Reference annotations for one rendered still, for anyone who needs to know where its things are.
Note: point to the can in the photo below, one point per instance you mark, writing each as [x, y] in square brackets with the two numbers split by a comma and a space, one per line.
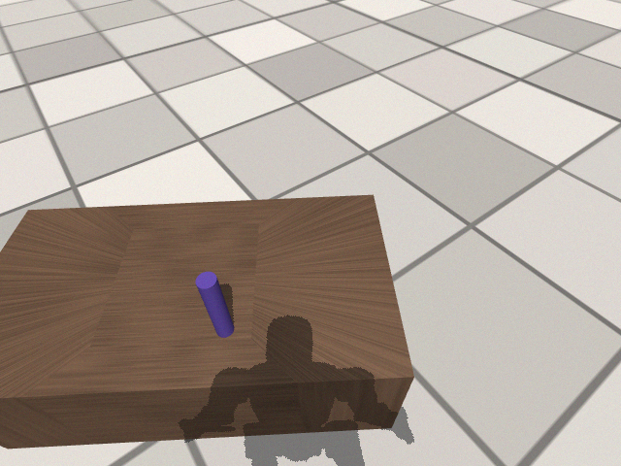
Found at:
[210, 291]

